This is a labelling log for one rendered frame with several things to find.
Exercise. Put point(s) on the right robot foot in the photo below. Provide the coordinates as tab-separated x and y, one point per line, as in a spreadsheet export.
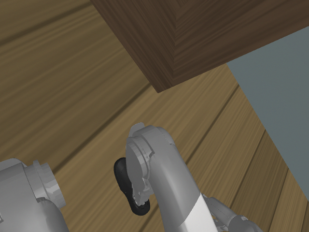
125	186

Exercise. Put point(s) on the right robot arm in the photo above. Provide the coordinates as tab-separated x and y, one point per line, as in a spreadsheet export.
241	224

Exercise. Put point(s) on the right robot hand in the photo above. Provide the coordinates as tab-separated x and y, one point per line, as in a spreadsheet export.
221	212

